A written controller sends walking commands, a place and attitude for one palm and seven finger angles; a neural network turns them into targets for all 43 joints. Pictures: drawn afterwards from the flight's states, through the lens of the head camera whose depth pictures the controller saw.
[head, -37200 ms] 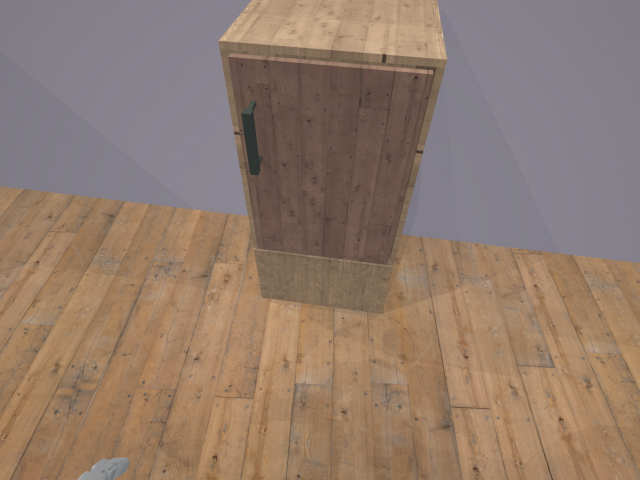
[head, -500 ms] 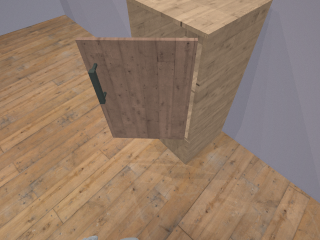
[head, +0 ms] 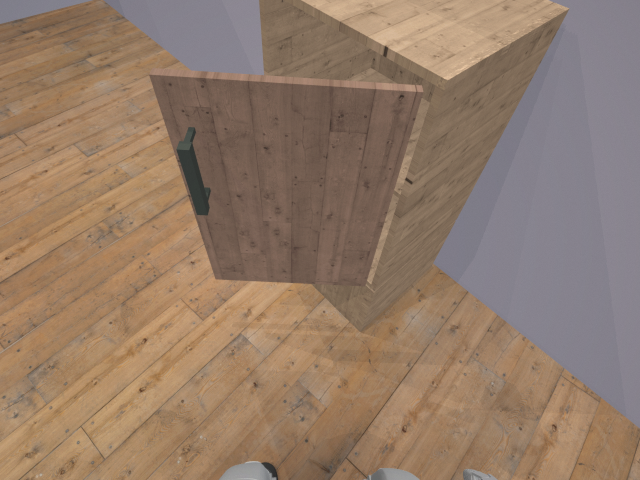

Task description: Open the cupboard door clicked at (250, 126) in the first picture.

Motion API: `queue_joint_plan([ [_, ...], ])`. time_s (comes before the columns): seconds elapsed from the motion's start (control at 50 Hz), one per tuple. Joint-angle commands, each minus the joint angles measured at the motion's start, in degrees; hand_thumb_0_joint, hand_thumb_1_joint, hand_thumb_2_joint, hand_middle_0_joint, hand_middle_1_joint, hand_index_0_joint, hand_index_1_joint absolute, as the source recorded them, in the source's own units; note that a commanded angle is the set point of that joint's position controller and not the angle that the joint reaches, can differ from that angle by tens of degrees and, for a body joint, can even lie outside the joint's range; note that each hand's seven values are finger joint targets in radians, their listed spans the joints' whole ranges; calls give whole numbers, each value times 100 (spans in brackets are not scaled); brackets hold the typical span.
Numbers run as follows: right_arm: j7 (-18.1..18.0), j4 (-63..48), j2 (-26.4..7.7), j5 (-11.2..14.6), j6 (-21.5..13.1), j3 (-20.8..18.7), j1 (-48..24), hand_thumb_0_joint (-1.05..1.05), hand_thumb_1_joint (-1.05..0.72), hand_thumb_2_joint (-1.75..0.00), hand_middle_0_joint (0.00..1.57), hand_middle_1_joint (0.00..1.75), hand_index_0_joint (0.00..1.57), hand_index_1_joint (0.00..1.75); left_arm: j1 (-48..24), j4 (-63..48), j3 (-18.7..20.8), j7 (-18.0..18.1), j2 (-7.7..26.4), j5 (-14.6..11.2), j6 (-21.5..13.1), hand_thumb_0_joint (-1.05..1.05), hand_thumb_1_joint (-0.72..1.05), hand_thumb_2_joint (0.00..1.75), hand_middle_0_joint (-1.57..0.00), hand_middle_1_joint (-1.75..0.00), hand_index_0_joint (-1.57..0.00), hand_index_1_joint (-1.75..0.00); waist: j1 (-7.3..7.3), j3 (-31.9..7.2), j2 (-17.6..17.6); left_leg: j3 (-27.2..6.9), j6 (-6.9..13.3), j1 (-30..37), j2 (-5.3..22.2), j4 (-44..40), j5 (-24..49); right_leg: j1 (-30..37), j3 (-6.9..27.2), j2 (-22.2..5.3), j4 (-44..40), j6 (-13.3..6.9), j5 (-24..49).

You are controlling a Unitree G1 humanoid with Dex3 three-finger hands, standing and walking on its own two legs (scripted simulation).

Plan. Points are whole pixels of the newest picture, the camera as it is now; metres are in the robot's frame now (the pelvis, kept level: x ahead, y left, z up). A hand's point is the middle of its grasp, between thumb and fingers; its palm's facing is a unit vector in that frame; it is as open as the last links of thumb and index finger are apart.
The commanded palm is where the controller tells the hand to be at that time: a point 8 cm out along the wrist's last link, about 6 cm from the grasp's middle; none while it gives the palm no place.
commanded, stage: come to a stop and stand still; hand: left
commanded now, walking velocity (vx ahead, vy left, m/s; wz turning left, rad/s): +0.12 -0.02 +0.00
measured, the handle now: (197, 173) +0.58 +0.27 -0.03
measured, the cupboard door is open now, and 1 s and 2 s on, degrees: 46 46 46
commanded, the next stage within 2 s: look again from close up in 0.66 s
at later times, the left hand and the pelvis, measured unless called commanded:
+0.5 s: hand out of the picture +0.00 +0.14 -0.17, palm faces +0.10 -0.97 -0.20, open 7.3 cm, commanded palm none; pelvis +0.00 -0.04 +0.00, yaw +2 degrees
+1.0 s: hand out of the picture +0.00 +0.16 -0.17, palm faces +0.03 -0.97 -0.24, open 7.4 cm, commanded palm none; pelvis -0.01 -0.02 +0.00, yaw +1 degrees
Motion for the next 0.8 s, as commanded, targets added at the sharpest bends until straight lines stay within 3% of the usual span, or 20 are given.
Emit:
queue_joint_plan([
  [0.0, -16, -194, -1348, -44, 27, -383, 504, 0, -90, -90, 20, 30, 20, 30, 549, -276, 67, -58, 185, 10, -29, 0, 90, 90, -20, -30, -20, -30, -195, -1007, 1099, -1389, 773, 589, 1404, -1271, -248, 502, -119, -161, -1093, -91, 111],
  [0.04, 49, -183, -1361, -57, 71, -417, 504, 0, -90, -90, 20, 30, 20, 30, 758, -198, 50, -58, 127, -4, -89, 0, 90, 90, -20, -30, -20, -30, -118, -934, 1161, -1398, 582, 160, 1189, -1380, -1352, 1193, -368, -27, -2053, -169, 394],
  [0.08, 102, -186, -1123, -22, 111, -388, 414, 0, -90, -90, 20, 30, 20, 30, 1315, 12, 55, -45, 215, 18, -172, 0, 90, 90, -20, -30, -20, -30, 152, -771, 668, -950, 198, -537, 571, -961, -2168, 2163, -444, -9, -3392, -231, 1060],
  [0.1, 140, -260, -725, 40, 161, -321, 458, 0, -90, -90, 20, 30, 20, 30, 1373, 26, 88, 2, 541, 78, -226, 0, 90, 90, -20, -30, -20, -30, 177, -615, -498, -493, -136, -989, -71, 76, -2386, 2059, 703, -842, -4523, -489, -136],
  [0.12, 215, -446, -411, 65, 189, -232, 260, 0, -90, -90, 20, 30, 20, 30, 895, -149, 83, 45, 928, 87, -260, 0, 90, 90, -20, -30, -20, -30, 135, -156, -1672, -226, -346, -1106, -429, 1065, -2177, 1030, 2126, -1964, -5475, -920, -1656],
  [0.14, 277, -485, -657, 29, 192, -251, 133, 0, -90, -90, 20, 30, 20, 30, 327, -371, 4, 71, 963, 70, -292, 0, 90, 90, -20, -30, -20, -30, 47, 203, -1234, -625, -238, -712, -263, 1652, -2030, 36, 2106, -2161, -5665, -1071, -1774],
  [0.16, 326, -329, -613, 4, 183, -275, 432, 0, -90, -90, 20, 30, 20, 30, -109, -431, -20, 62, 941, 71, -349, 0, 90, 90, -20, -30, -20, -30, -193, 110, -1027, -586, -217, -394, -301, 1948, -1673, -206, 1755, -1903, -5519, -1020, -1431],
  [0.18, 311, -196, -537, 0, 203, -266, 611, 0, -90, -90, 20, 30, 20, 30, -232, -439, -4, 80, 756, 49, -390, 0, 90, 90, -20, -30, -20, -30, -226, 185, -1182, -588, -191, -299, -289, 1932, -1378, -78, 1475, -1591, -5335, -892, -770],
  [0.22, 322, 25, -572, 10, 153, -251, 995, 0, -90, -90, 20, 30, 20, 30, -226, -359, -49, 52, 659, 15, -440, 0, 90, 90, -20, -30, -20, -30, -297, 328, -1060, -497, -247, -310, -292, 2011, -1029, 283, 902, -1413, -5076, -824, 251],
  [0.3, 291, 8, -552, 58, 2, -195, 936, 0, -90, -90, 20, 30, 20, 30, 380, -132, 31, 73, 779, 40, -493, 0, 90, 90, -20, -30, -20, -30, 37, -11, -787, -367, -294, -193, -413, 738, -1370, 1531, 931, -1586, -4486, -1029, 1877],
  [0.36, 194, 203, -492, 82, -107, -103, 1275, 0, -90, -90, 20, 30, 20, 30, 462, 97, 19, 88, 706, -47, -498, 0, 90, 90, -20, -30, -20, -30, -60, -471, -596, -446, -244, 887, -474, -805, -253, 1698, 635, -1338, -3599, -774, 3355],
  [0.4, 118, 279, -766, 77, -192, -111, 1355, 0, -90, -90, 20, 30, 20, 30, 584, 133, -49, 80, 401, -110, -477, 0, 90, 90, -20, -30, -20, -30, 17, -864, 193, -1013, 40, 1579, 189, -496, 1792, 1360, 173, -803, -3192, -423, 3077],
  [0.42, 71, 296, -867, 70, -171, -116, 1379, 0, -90, -90, 20, 30, 20, 30, 588, 158, -79, 113, 297, -104, -451, 0, 90, 90, -20, -30, -20, -30, 25, -934, 275, -1086, 172, 1553, 402, -387, 2189, 1412, 106, -681, -3273, -375, 2627],
  [0.44, 46, 319, -890, 62, -136, -117, 1410, 0, -90, -90, 20, 30, 20, 30, 528, 163, -83, 143, 247, -78, -425, 0, 90, 90, -20, -30, -20, -30, -12, -825, -38, -1007, 175, 1370, 402, -365, 1897, 1458, 106, -594, -3409, -372, 2332],
  [0.48, 8, 424, -761, 94, -143, -59, 1317, 0, -90, -90, 20, 30, 20, 30, 367, 248, -103, 135, 291, -87, -372, 0, 90, 90, -20, -30, -20, -30, -34, -756, 468, -981, 131, 1439, 250, -474, 2321, 1527, 41, -570, -3288, -338, 2747],
  [0.68, 19, 557, -610, 105, -135, 17, 1163, 0, -90, -90, 20, 30, 20, 30, 402, 531, -220, 96, 226, -48, -381, 0, 90, 90, -20, -30, -20, -30, -85, -233, -90, -863, -2, 1248, 76, -852, 721, 1485, 158, -606, -3878, -293, 2333],
  [0.72, 28, 599, -606, 96, -142, 35, 1147, 0, -90, -90, 20, 30, 20, 30, 401, 558, -240, 95, 229, -55, -389, 0, 90, 90, -20, -30, -20, -30, -94, -206, 20, -865, -16, 1242, 60, -920, 663, 1506, 173, -621, -3921, -282, 2299],
  [0.74, 114, 162, -850, 155, -243, 49, 867, 0, -90, -90, 20, 30, 20, 30, 843, 640, -309, 365, 298, 40, -580, 0, 90, 90, -20, -30, -20, -30, -45, -75, 449, -723, -108, 993, 124, 183, 1929, 1258, 391, -786, -3682, -274, 3842],
  [0.76, 150, 46, -623, 92, -232, 52, 1095, 0, -90, -90, 20, 30, 20, 30, 702, 357, -260, 323, 545, -18, -607, 0, 90, 90, -20, -30, -20, -30, -186, -460, 631, -777, -67, 940, 20, -29, 685, 1453, 368, -867, -3491, -465, 3073],
  [0.78, 168, 22, -616, 52, -243, 69, 921, 0, -90, -90, 20, 30, 20, 30, 538, 293, -255, 256, 568, -8, -626, 0, 90, 90, -20, -30, -20, -30, -96, -295, 774, -761, -31, 868, -51, -216, 393, 1344, 344, -821, -3442, -486, 2949],
])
